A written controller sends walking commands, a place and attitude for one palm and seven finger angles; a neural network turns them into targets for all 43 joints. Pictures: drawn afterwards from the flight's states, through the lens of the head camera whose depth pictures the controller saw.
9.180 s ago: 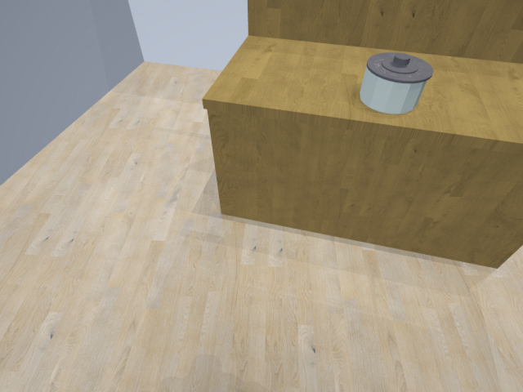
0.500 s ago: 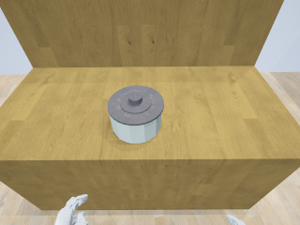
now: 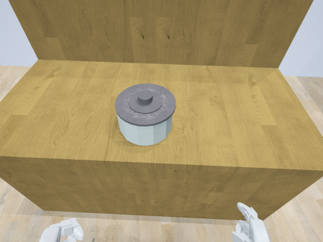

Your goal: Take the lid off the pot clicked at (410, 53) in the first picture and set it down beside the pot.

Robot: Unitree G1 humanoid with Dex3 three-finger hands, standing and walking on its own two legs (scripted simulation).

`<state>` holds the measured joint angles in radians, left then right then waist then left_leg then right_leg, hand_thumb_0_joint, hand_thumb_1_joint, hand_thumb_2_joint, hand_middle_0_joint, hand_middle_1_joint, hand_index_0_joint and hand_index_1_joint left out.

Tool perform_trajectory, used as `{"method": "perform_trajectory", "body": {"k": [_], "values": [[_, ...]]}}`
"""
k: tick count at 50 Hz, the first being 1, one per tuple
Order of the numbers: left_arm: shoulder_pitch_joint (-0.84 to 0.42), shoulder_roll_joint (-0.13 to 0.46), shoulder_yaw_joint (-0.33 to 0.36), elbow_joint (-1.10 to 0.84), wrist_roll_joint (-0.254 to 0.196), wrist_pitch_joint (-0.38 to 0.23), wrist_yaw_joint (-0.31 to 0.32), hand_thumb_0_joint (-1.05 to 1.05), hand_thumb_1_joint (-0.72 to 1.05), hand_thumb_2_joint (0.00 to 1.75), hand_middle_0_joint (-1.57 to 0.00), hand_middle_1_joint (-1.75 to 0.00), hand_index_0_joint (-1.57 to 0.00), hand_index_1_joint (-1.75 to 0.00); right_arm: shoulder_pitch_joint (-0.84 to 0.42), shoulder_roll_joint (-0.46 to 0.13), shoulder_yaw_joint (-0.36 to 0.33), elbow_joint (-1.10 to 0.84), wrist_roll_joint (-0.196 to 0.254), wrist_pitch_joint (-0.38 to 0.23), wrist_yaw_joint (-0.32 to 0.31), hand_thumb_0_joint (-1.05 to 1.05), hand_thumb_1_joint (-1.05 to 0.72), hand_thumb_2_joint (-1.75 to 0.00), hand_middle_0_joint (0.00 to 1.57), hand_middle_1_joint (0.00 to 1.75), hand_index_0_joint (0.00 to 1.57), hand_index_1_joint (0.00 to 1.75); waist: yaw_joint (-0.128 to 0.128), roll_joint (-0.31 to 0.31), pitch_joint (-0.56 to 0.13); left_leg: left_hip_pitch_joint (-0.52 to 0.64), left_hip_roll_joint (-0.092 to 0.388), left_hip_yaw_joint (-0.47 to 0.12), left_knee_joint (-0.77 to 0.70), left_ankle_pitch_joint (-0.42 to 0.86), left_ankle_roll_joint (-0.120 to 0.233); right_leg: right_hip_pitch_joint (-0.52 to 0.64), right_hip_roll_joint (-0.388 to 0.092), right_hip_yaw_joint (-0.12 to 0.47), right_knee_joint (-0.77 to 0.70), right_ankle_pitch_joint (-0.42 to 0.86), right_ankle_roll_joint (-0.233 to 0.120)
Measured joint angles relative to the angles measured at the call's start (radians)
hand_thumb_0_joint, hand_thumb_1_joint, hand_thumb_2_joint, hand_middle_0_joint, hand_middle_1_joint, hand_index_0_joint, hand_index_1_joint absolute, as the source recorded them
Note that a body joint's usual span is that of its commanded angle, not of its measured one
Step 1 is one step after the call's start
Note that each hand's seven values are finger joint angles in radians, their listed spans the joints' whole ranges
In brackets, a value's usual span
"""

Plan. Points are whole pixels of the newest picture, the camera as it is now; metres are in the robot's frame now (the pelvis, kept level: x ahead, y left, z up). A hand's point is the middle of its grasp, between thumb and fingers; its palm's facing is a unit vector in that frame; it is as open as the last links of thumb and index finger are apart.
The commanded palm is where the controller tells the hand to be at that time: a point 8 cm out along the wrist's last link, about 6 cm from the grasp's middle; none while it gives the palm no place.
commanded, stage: raise the hand higher, near the body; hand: left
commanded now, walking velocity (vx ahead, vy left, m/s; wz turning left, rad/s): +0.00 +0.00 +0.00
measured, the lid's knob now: (145, 96) +0.54 +0.12 +0.05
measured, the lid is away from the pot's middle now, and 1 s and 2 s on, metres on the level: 0.00 0.00 0.00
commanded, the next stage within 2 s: reach forward and open the fingers in 0.80 s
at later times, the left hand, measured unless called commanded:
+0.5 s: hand (71, 213) +0.17 +0.22 +0.02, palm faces +0.22 -0.91 -0.36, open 3.1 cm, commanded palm +0.12 +0.26 +0.06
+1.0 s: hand (67, 176) +0.22 +0.23 +0.10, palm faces +0.18 -0.66 -0.73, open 3.0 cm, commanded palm +0.17 +0.26 +0.13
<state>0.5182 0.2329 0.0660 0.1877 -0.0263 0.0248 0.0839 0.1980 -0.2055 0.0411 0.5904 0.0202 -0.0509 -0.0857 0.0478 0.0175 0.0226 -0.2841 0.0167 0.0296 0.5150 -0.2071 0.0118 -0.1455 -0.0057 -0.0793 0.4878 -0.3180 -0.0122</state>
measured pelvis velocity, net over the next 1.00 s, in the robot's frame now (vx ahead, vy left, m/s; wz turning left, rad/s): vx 0.03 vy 0.00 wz -0.04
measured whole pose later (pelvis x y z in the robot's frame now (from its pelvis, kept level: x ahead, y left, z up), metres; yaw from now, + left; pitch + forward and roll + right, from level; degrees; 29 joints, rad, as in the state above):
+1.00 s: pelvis +0.03 +0.00 +0.01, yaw -2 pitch -2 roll +0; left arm 0.55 0.38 0.14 -0.42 0.30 0.07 0.13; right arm 0.16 -0.24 0.02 0.58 0.00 0.03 -0.04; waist 0.07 0.07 0.02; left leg -0.19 0.02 0.07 0.44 -0.22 0.00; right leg -0.06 0.00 -0.04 0.41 -0.32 -0.02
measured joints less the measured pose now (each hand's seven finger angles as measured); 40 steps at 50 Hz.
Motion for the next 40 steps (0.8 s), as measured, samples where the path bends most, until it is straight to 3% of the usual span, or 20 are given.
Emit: {"method": "perform_trajectory", "body": {"k": [5, 15, 22, 32, 40], "values": [[0.029, 0.007, 0.017, -0.022, 0.002, -0.013, 0.0, 0.01, 0.9, 0.9, -1.27, -1.47, -1.26, -1.47, 0.031, -0.001, -0.006, 0.035, 0.001, -0.001, -0.001, 0.01, -0.9, -0.9, 0.2, 0.3, 0.21, 0.3, -0.013, 0.009, 0.0, 0.011, 0.002, 0.009, -0.01, -0.003, 0.0, 0.008, 0.001, 0.009, -0.011, 0.0, 0.001], [0.103, 0.013, 0.022, -0.187, 0.004, -0.032, 0.008, 0.01, 0.9, 0.9, -1.29, -1.5, -1.28, -1.49, 0.017, -0.02, -0.037, 0.055, 0.0, -0.033, -0.001, 0.01, -0.9, -0.9, 0.2, 0.3, 0.21, 0.3, -0.017, 0.023, -0.005, 0.063, -0.003, 0.027, -0.047, -0.008, 0.003, 0.054, -0.004, 0.026, -0.05, 0.004, 0.007], [0.141, 0.027, 0.021, -0.333, 0.003, -0.033, 0.009, 0.01, 0.89, 0.9, -1.29, -1.5, -1.29, -1.5, -0.013, -0.02, -0.041, 0.021, -0.005, -0.049, 0.001, 0.01, -0.9, -0.9, 0.2, 0.3, 0.2, 0.3, 0.004, 0.019, -0.004, 0.105, -0.006, 0.031, -0.074, -0.009, 0.003, 0.098, -0.006, 0.03, -0.084, 0.007, 0.008], [0.137, 0.043, 0.048, -0.451, -0.001, -0.027, 0.006, 0.01, 0.89, 0.9, -1.3, -1.5, -1.29, -1.5, -0.04, -0.007, -0.027, -0.019, -0.013, -0.025, 0.013, 0.01, -0.9, -0.9, 0.2, 0.3, 0.21, 0.3, 0.025, 0.024, 0.002, 0.138, -0.01, 0.028, -0.096, -0.011, 0.001, 0.136, -0.008, 0.027, -0.113, 0.009, 0.007], [0.105, 0.053, 0.082, -0.508, -0.007, -0.032, 0.007, 0.01, 0.89, 0.9, -1.3, -1.5, -1.29, -1.5, -0.033, -0.001, -0.017, -0.018, -0.016, 0.002, 0.022, 0.01, -0.9, -0.9, 0.2, 0.3, 0.21, 0.3, 0.023, 0.036, 0.008, 0.148, -0.008, 0.029, -0.101, -0.011, -0.003, 0.144, -0.006, 0.028, -0.117, 0.007, 0.005]]}}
